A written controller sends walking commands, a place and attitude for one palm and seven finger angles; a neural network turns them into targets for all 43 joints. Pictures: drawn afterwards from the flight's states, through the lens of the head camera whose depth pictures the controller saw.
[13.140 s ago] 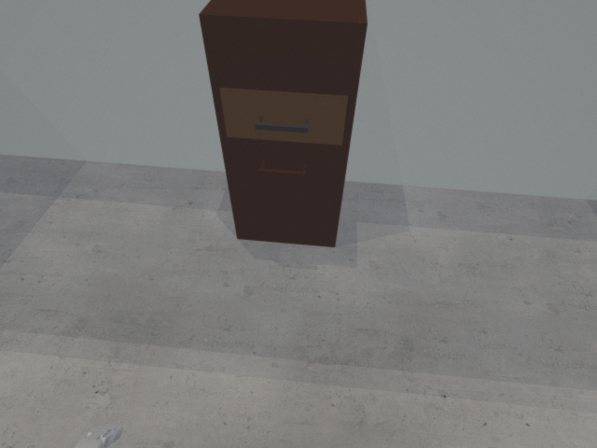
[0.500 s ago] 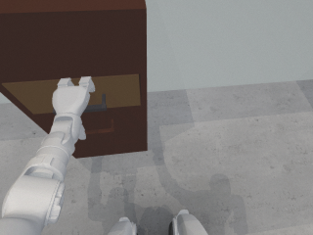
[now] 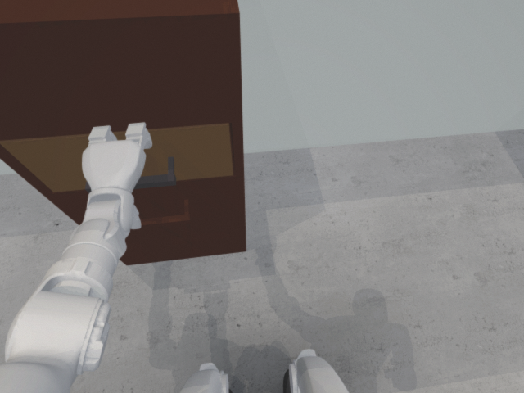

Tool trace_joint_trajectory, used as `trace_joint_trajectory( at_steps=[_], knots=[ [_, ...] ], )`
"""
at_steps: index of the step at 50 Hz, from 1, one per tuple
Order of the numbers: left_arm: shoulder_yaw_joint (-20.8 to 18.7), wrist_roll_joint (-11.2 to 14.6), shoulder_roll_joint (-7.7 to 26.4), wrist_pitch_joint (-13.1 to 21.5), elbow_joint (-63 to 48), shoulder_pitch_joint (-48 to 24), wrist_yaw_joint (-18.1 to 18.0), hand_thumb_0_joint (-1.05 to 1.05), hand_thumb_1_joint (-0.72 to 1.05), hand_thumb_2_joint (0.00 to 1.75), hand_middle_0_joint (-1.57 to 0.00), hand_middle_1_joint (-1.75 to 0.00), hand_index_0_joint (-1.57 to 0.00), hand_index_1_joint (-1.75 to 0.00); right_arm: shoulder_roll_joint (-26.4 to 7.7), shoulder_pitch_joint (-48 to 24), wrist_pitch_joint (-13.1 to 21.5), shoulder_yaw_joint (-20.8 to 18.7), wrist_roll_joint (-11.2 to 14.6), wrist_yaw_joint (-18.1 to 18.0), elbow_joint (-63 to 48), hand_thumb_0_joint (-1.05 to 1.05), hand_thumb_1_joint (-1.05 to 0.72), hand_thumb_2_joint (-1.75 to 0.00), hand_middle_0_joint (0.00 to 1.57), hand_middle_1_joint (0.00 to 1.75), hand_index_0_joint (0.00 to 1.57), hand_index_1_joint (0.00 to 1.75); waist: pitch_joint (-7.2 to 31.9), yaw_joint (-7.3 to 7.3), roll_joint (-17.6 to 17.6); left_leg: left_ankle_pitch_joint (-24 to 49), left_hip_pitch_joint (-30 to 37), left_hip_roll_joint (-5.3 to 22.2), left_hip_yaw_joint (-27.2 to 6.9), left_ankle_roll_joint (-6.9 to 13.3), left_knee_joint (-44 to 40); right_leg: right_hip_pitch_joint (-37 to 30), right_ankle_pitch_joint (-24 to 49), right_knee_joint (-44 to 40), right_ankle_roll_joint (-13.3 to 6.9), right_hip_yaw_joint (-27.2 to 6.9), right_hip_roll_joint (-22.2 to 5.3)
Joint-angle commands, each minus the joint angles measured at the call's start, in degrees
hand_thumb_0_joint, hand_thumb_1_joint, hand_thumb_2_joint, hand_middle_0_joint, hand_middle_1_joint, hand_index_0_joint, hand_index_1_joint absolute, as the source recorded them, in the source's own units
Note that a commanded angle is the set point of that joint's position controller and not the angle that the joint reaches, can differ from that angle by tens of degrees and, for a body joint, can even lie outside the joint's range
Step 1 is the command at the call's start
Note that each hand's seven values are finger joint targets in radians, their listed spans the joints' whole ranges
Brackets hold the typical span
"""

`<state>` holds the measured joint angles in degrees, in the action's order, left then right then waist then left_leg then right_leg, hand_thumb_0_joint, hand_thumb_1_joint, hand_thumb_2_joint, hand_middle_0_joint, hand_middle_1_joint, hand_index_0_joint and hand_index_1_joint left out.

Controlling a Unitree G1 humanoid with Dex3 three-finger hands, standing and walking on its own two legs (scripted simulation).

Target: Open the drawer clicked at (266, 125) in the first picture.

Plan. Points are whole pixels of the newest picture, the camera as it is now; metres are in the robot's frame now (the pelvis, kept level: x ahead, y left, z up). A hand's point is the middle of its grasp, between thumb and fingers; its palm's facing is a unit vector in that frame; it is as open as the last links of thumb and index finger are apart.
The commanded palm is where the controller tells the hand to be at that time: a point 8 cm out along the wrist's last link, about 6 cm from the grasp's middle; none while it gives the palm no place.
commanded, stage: move the hooked fingers above the handle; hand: left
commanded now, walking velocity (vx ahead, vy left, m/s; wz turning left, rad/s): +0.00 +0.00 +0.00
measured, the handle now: (132, 174) +0.52 +0.23 -0.08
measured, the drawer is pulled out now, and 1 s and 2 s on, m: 0.00 0.00 0.00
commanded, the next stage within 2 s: lower the fingers behind the handle in 1.42 s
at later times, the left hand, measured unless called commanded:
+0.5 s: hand (113, 185) +0.46 +0.24 -0.02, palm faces -0.03 +0.03 -1.00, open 13.9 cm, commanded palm +0.44 +0.21 +0.03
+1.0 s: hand (115, 199) +0.44 +0.23 -0.04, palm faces -0.13 -0.01 -0.99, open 13.8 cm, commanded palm +0.44 +0.22 +0.03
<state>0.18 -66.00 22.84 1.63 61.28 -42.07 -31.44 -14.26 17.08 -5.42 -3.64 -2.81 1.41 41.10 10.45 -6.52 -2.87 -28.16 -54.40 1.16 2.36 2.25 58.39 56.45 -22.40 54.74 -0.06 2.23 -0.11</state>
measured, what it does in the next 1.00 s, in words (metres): stands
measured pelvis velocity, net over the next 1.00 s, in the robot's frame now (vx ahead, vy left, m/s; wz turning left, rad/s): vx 0.00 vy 0.00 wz -0.02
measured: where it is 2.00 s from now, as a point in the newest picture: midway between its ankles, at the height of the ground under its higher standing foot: outside the picture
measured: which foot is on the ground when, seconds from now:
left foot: down 0.00-1.00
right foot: down 0.00-1.00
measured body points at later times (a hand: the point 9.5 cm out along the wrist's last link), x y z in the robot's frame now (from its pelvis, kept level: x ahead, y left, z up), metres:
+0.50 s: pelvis -0.01 +0.00 +0.00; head +0.12 -0.01 +0.43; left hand +0.45 +0.23 +0.03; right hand +0.04 -0.28 -0.13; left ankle -0.01 +0.09 -0.67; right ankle +0.03 -0.12 -0.67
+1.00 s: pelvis +0.00 +0.00 +0.01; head +0.12 -0.01 +0.44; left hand +0.44 +0.23 +0.02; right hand +0.03 -0.27 -0.13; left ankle -0.01 +0.09 -0.67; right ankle +0.03 -0.12 -0.67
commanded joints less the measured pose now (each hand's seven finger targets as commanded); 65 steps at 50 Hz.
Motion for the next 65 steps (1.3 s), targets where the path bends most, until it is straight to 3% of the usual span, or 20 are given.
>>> trace_joint_trajectory(
  at_steps=[1,6,9,12,14,18,23,28,31,33,36,39,42,44,47,50,54,58,63,65],
  knots=[
    [-2.4,1.9,13.0,-5.7,-6.9,-16.7,-0.5,0.0,-0.5,0.3,-0.3,-1.2,-0.3,-1.2,-9.5,7.9,0.2,-2.7,0.6,0.0,-4.3,0.0,-0.9,-0.9,0.2,0.3,0.2,0.3,27.2,0.97,-1.6,28.1,17.8,-1.6,-1.4,-0.5,-8.3,-19.8,21.4,-6.0,-2.3,-0.2,2.6],
    [1.5,4.5,9.9,-2.0,-11.1,-17.9,6.1,0.0,-0.5,0.3,-0.3,-1.2,-0.3,-1.2,-9.3,8.1,0.6,-2.8,1.3,-1.9,-5.0,0.0,-0.9,-0.9,0.2,0.3,0.2,0.3,24.6,-1.3,3.7,24.0,17.3,-1.4,-1.4,0.5,-9.4,-22.6,21.5,-8.8,-1.6,-1.3,2.2],
    [0.9,3.7,10.5,4.4,-17.3,-20.2,6.6,0.0,-0.5,0.3,-0.3,-1.2,-0.3,-1.2,-8.8,8.4,1.5,-3.2,0.7,-2.8,-4.4,0.0,-0.9,-0.9,0.2,0.3,0.2,0.3,25.7,-1.13,1.0,24.8,20.1,-1.2,-2.4,0.6,-8.7,-19.4,19.5,-8.0,-1.9,-1.3,2.1],
    [-0.5,1.4,11.4,7.6,-17.2,-20.6,3.4,0.0,-0.5,0.3,-0.3,-1.2,-0.3,-1.2,-8.5,8.1,1.9,-3.0,0.3,-2.7,-3.3,0.0,-0.9,-0.9,0.2,0.3,0.2,0.3,22.4,-0.72,-2.5,23.9,18.7,-1.3,-3.1,0.1,-7.6,-13.7,15.7,-6.5,-2.5,-0.6,2.2],
    [-2.9,-0.2,13.8,6.9,-15.1,-21.8,0.2,0.0,-0.5,0.3,-0.3,-1.2,-0.3,-1.2,-8.6,7.7,1.9,-2.9,0.0,-2.0,-2.4,0.0,-0.9,-0.9,0.2,0.3,0.2,0.3,20.4,-0.54,-4.0,23.5,17.1,-1.2,-3.5,-0.2,-7.0,-10.7,13.7,-5.4,-2.9,-0.1,2.3],
    [-5.8,0.1,16.3,0.3,-8.4,-20.6,-4.3,0.0,-0.5,0.3,-0.3,-1.2,-0.3,-1.2,-9.0,6.7,1.6,-2.3,-0.3,-0.6,-2.7,0.0,-0.9,-0.9,0.2,0.3,0.2,0.3,21.5,0.37,-2.6,22.6,12.5,-2.0,-2.1,-0.3,-6.6,-12.9,14.6,-4.5,-2.7,-0.2,2.3],
    [-1.9,2.4,13.9,-6.3,-5.8,-19.1,0.0,0.0,-0.5,0.3,-0.3,-1.2,-0.3,-1.2,-9.7,7.6,0.9,-2.6,0.7,-0.3,-4.5,0.0,-0.9,-0.9,0.2,0.3,0.2,0.3,28.3,-0.02,-1.0,25.3,15.9,-2.1,-1.1,-0.2,-7.6,-20.2,20.9,-5.9,-2.0,-0.7,2.4],
    [3.7,6.0,8.6,0.2,-14.5,-23.6,8.1,0.0,-0.5,0.3,-0.3,-1.2,-0.3,-1.2,-9.1,8.7,1.8,-3.0,1.0,-2.6,-4.5,0.0,-0.9,-0.9,0.2,0.3,0.2,0.3,29.2,-3.12,2.2,24.3,19.7,-1.4,-2.4,0.7,-8.0,-21.0,20.8,-8.1,-1.4,-1.5,2.2],
    [2.0,4.1,10.6,6.0,-16.8,-24.3,7.9,0.0,-0.5,0.3,-0.3,-1.2,-0.3,-1.2,-8.9,9.4,2.5,-3.0,0.6,-3.5,-3.1,0.0,-0.9,-0.9,0.2,0.3,0.2,0.3,25.1,-2.72,0.0,23.0,19.5,-1.3,-3.0,0.7,-7.3,-15.7,17.0,-7.5,-1.8,-1.2,2.2],
    [-2.2,2.0,15.2,8.0,-17.0,-24.2,5.2,0.0,-0.5,0.3,-0.3,-1.2,-0.3,-1.2,-9.2,8.9,2.4,-2.6,0.1,-3.3,-2.4,0.0,-0.9,-0.9,0.2,0.3,0.2,0.3,23.2,-1.05,-2.6,23.7,17.9,-1.2,-3.5,0.3,-7.0,-12.9,15.3,-6.0,-2.5,-0.7,2.2],
    [-5.7,-0.1,17.2,5.9,-12.0,-21.4,-0.4,0.0,-0.5,0.3,-0.3,-1.2,-0.3,-1.2,-8.8,8.1,2.0,-2.1,-0.3,-2.0,-2.1,0.0,-0.9,-0.9,0.2,0.3,0.2,0.3,20.1,0.43,-4.7,24.3,14.5,-1.3,-3.7,-0.5,-6.1,-9.3,13.4,-3.7,-3.1,0.3,2.4],
    [-7.5,0.1,18.0,-0.3,-6.9,-16.8,-4.0,0.0,-0.5,0.3,-0.3,-1.2,-0.3,-1.2,-9.2,7.4,1.3,-2.0,-0.4,-0.4,-3.3,0.0,-0.9,-0.9,0.2,0.3,0.2,0.3,23.0,2.0,-3.6,26.5,12.7,-1.8,-2.1,-0.7,-6.0,-13.0,16.9,-2.9,-2.8,0.2,2.5],
    [-4.3,0.9,15.4,-6.1,-5.0,-14.7,-2.9,0.0,-0.5,0.3,-0.3,-1.2,-0.3,-1.2,-9.5,7.8,0.6,-2.3,0.4,0.3,-4.7,0.0,-0.9,-0.9,0.2,0.3,0.2,0.3,25.6,1.94,-1.3,26.7,13.2,-2.0,-0.6,-0.5,-7.2,-19.0,21.0,-4.6,-2.4,-0.2,2.6],
    [-5.7,2.3,18.3,-8.3,-4.5,-14.0,-1.3,0.0,-0.5,0.3,-0.3,-1.2,-0.3,-1.2,-10.1,7.9,-0.5,-2.0,0.9,0.1,-4.9,0.0,-0.9,-0.9,0.2,0.3,0.2,0.3,27.4,2.0,2.4,25.9,12.6,-2.3,-0.3,-0.2,-8.1,-23.5,22.9,-5.5,-1.7,-0.8,2.5],
    [-4.5,3.9,19.2,-6.5,-9.7,-20.0,2.4,0.0,-0.5,0.3,-0.3,-1.2,-0.3,-1.2,-10.1,7.6,-0.1,-1.9,1.6,-1.5,-5.6,0.0,-0.9,-0.9,0.2,0.3,0.2,0.3,27.2,0.08,4.6,20.9,12.2,-2.3,-0.3,0.7,-9.2,-26.5,20.9,-8.0,-0.9,-2.2,2.0],
    [-2.2,3.9,17.2,0.7,-16.2,-25.3,5.3,0.0,-0.5,0.3,-0.3,-1.2,-0.3,-1.2,-9.6,8.2,1.5,-2.4,1.3,-3.1,-4.7,0.0,-0.9,-0.9,0.2,0.3,0.2,0.3,28.1,-1.93,2.3,20.1,16.2,-1.8,-1.7,1.0,-8.7,-22.6,18.2,-8.1,-1.2,-2.3,1.9],
    [4.3,2.5,7.6,7.1,-16.7,-24.5,5.5,0.0,-0.5,0.3,-0.3,-1.2,-0.3,-1.2,-8.7,9.2,3.2,-3.3,0.4,-3.4,-2.6,0.0,-0.9,-0.9,0.2,0.3,0.2,0.3,24.6,-3.42,-3.8,23.2,22.7,-0.8,-3.8,0.0,-7.0,-10.3,13.1,-7.1,-2.1,-0.3,2.4],
    [0.4,2.3,9.7,4.7,-6.6,-21.0,2.4,0.0,-0.5,0.3,-0.3,-1.2,-0.3,-1.2,-9.1,9.2,2.9,-2.7,0.4,-1.9,-1.5,0.0,-0.9,-0.9,0.2,0.3,0.2,0.3,16.9,-2.02,-2.9,20.4,15.5,-1.1,-3.8,-0.4,-7.0,-6.9,10.1,-6.2,-2.8,0.5,2.5],
    [-5.1,1.1,17.4,-1.2,-5.3,-21.0,-0.4,0.0,-0.5,0.3,-0.3,-1.2,-0.3,-1.2,-10.2,8.6,1.6,-2.1,0.2,-0.7,-3.5,0.0,-0.9,-0.9,0.2,0.3,0.2,0.3,23.0,0.67,-3.0,23.9,13.5,-1.6,-2.9,-0.5,-6.6,-12.4,14.8,-4.0,-2.9,0.3,2.6],
    [-3.9,0.7,16.4,-2.0,-9.0,-23.2,-0.4,0.0,-0.5,0.3,-0.3,-1.2,-0.3,-1.2,-9.9,8.7,1.2,-2.3,0.3,-0.6,-4.5,0.0,-0.9,-0.9,0.2,0.3,0.2,0.3,27.8,0.39,-5.1,27.7,17.2,-1.4,-2.7,-0.6,-6.2,-13.9,18.1,-3.6,-2.7,0.2,2.7]
  ],
)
